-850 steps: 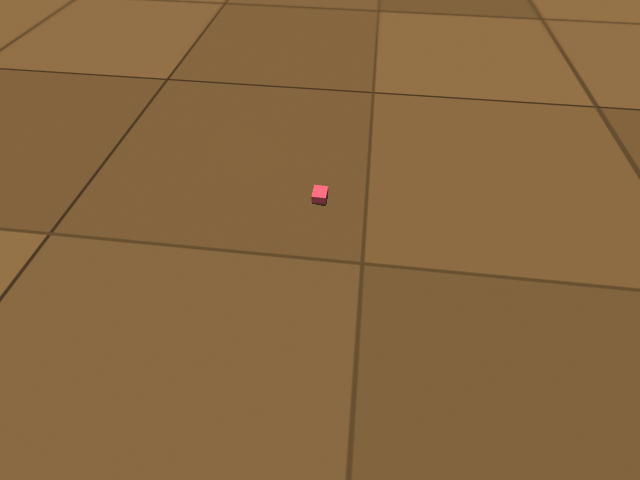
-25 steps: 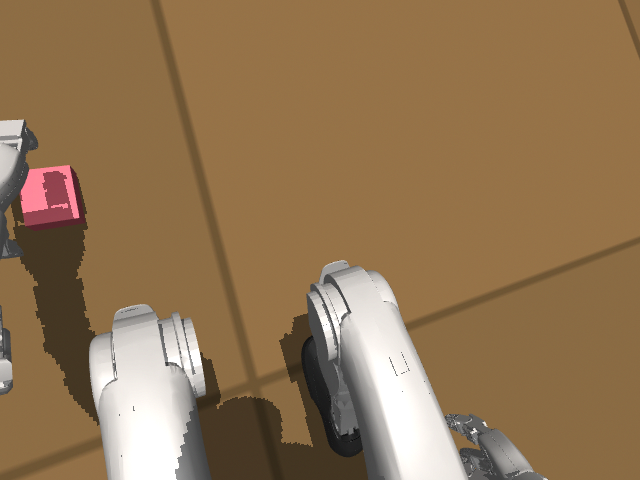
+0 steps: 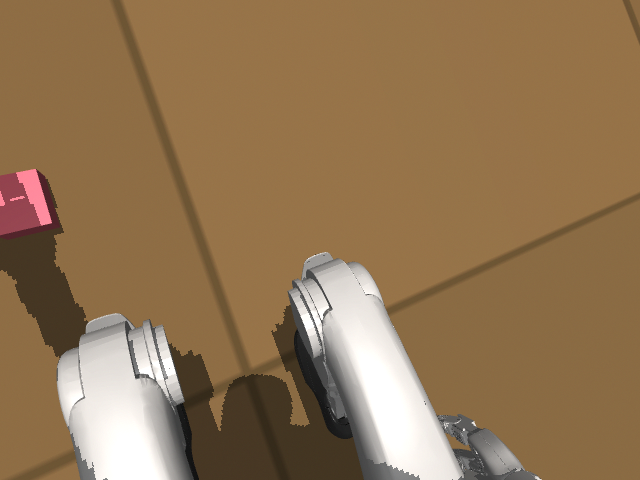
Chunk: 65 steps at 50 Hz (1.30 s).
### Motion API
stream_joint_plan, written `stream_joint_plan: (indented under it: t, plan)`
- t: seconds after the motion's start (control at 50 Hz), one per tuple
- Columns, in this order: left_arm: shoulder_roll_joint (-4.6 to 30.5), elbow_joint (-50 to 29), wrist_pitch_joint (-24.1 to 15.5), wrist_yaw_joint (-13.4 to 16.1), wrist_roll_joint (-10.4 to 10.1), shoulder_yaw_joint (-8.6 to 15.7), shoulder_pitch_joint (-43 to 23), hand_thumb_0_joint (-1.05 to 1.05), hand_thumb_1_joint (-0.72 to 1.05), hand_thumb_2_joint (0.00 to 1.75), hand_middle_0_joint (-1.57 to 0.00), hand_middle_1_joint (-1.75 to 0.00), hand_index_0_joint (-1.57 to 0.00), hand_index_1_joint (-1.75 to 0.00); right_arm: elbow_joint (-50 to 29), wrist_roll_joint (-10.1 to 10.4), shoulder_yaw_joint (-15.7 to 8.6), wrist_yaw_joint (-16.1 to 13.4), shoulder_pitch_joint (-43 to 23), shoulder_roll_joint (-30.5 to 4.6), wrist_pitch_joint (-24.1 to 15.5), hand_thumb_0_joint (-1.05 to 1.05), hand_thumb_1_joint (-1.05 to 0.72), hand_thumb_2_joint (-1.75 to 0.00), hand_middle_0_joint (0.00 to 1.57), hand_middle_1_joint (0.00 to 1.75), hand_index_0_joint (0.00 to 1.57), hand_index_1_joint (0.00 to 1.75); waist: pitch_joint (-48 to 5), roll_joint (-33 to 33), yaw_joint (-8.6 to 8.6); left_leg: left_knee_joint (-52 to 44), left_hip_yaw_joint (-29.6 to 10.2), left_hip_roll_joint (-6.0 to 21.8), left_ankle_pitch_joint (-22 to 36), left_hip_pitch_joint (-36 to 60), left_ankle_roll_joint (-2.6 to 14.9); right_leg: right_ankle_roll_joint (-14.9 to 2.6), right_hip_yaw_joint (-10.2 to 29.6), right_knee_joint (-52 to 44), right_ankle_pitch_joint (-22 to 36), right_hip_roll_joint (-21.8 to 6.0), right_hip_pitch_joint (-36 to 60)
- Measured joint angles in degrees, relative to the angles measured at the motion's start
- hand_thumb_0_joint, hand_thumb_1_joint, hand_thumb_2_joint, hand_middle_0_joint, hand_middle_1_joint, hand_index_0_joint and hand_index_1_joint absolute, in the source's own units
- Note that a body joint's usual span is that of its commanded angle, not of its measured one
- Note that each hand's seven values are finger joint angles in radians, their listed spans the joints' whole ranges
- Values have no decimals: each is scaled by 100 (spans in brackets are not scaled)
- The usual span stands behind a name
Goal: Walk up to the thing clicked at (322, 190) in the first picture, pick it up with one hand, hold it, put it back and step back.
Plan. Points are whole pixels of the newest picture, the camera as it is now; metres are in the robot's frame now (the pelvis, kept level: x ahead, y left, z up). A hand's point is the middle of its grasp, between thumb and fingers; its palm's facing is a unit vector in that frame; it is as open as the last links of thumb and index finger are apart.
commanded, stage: approach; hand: left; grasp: from above
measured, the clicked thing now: (21, 204) +0.49 +0.28 -0.31
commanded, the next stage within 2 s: rest palm in 0.52 s
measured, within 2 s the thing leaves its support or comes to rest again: neither
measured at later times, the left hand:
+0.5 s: hand out of the picture +0.49 +0.31 -0.18, palm faces -0.37 -0.04 -0.93, open 13.5 cm
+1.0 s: hand out of the picture +0.46 +0.30 -0.24, palm faces -0.49 -0.09 -0.87, open 13.8 cm
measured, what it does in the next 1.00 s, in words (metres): stands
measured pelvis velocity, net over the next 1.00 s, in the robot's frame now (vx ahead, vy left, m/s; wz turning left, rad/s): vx -0.01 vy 0.01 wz -0.05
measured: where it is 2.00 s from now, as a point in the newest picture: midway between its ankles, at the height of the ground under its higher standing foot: (259, 433)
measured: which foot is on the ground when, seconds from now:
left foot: down 0.00-1.00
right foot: down 0.00-1.00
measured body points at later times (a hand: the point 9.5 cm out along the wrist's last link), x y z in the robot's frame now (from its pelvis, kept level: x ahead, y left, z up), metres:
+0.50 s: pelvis -0.01 +0.01 -0.01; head +0.23 +0.13 +0.35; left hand +0.51 +0.31 -0.13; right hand +0.05 -0.26 -0.08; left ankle +0.06 +0.13 -0.29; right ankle +0.10 -0.13 -0.29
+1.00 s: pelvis -0.01 +0.01 -0.01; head +0.27 +0.12 +0.32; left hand +0.48 +0.30 -0.19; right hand +0.02 -0.26 -0.07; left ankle +0.06 +0.13 -0.29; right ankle +0.10 -0.13 -0.29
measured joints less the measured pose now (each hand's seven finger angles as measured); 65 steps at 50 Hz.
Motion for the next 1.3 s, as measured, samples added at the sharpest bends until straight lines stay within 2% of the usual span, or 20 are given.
stream_joint_plan:
  t: [0.08,0.14,0.2,0.26,0.34,0.44,0.54,0.64,0.74,0.82,0.9,0.98,1.04,1.12,1.2,1.3]
  plan:
    - [19,-581,-588,-137,4,98,426,0,-47,94,-10,-100,-12,-97,-76,-56,-78,-29,-13,-53,51,0,-91,-89,21,30,20,30,120,-124,266,11,-80,-73,87,36,-38,-54,-79,-29,38,-48,113]
    - [-41,-1131,-951,26,168,-3,736,0,-45,92,-12,-99,-14,-96,-54,-93,-225,-33,-16,-87,84,0,-91,-89,21,30,20,30,74,-213,437,25,-93,-111,127,47,-34,-110,-102,-28,46,-77,165]
    - [-165,-1162,-1174,321,371,-157,737,0,-44,91,-12,-98,-15,-95,65,-116,-351,-43,-85,-115,104,0,-91,-89,21,30,20,30,-104,-263,518,41,-65,-140,161,14,4,-151,-89,-11,37,-104,173]
    - [-192,-615,-1207,673,650,-281,464,0,-43,92,-13,-97,-15,-94,161,-148,-359,-74,-256,-122,82,0,-91,-89,21,30,20,30,-260,-285,445,75,-36,-139,191,-29,64,-156,-72,3,46,-99,164]
    - [-91,255,-1032,1034,988,-377,-56,0,-42,93,-14,-98,-16,-95,142,-197,-281,-110,-408,-70,-58,0,-91,-89,20,30,20,30,-351,-313,218,128,-13,-117,251,-132,138,-193,-63,15,103,-69,92]
    - [106,696,-714,1219,1253,-248,-589,0,-41,93,-13,-101,-16,-97,62,-243,-107,-115,-320,2,-199,0,-91,-89,20,30,20,30,-327,-322,-48,161,8,-103,320,-288,195,-243,-61,17,175,-56,-34]
    - [301,733,-344,1120,1170,-150,-844,0,-41,91,-11,-104,-15,-100,37,-214,-7,-91,-34,49,-223,0,-91,-89,20,30,20,30,-342,-219,-229,178,37,-74,291,-400,236,-244,-46,21,163,-58,-142]
    - [318,453,-99,639,852,-166,-645,0,-41,91,-10,-105,-14,-100,28,-138,17,-44,257,73,-137,0,-91,-89,21,30,20,30,-331,-45,-247,139,73,-39,202,-374,263,-202,-23,-16,107,-74,-133]
    - [313,257,-220,127,546,-160,-376,0,-41,90,-10,-104,-14,-100,-62,-95,112,-13,350,55,-37,0,-90,-89,21,30,20,30,-150,3,-187,64,66,-25,171,-250,257,-134,-27,-92,85,-85,-21]
    - [404,279,-587,26,510,-100,-271,0,-42,91,-10,-103,-13,-99,-145,-140,227,-17,272,-17,-45,0,-90,-89,21,30,20,30,92,-111,-155,76,-8,-34,191,-177,218,-98,-85,-108,124,-80,55]
    - [587,315,-1078,283,711,42,-225,0,-43,91,-11,-100,-14,-97,-208,-252,319,-24,153,-120,-107,0,-90,-89,21,30,20,30,320,-324,-150,174,-137,-59,219,-156,154,-114,-189,-62,180,-65,88]
    - [733,365,-1391,804,1021,158,-177,0,-44,92,-11,-99,-13,-96,-184,-385,341,-13,30,-193,-178,0,-90,-89,21,30,20,30,418,-537,-171,286,-228,-63,216,-158,105,-145,-259,13,216,-40,74]
    - [775,529,-1407,1242,1256,176,-140,0,-44,92,-10,-99,-13,-96,-112,-477,321,3,-51,-203,-255,0,-90,-89,21,30,20,30,361,-632,-214,360,-252,-23,156,-147,96,-146,-273,68,216,-4,50]
    - [772,944,-1178,1743,1426,110,-249,0,-45,94,-10,-99,-12,-97,-23,-559,315,60,-128,-209,-422,0,-90,-89,20,30,20,30,221,-618,-299,437,-268,0,96,-202,103,-149,-285,125,196,11,-19]
    - [783,1375,-798,2026,1355,2,-488,0,-45,95,-9,-99,-11,-97,-9,-580,332,170,-187,-191,-650,0,-90,-89,20,30,20,30,215,-573,-402,506,-269,23,71,-265,135,-117,-284,167,188,30,-76]
    - [810,1508,-442,1940,1070,18,-683,0,-46,95,-8,-100,-10,-98,-89,-529,428,281,-166,-165,-881,0,-90,-90,20,30,20,30,358,-542,-502,543,-255,70,56,-319,174,-103,-277,173,209,60,-135]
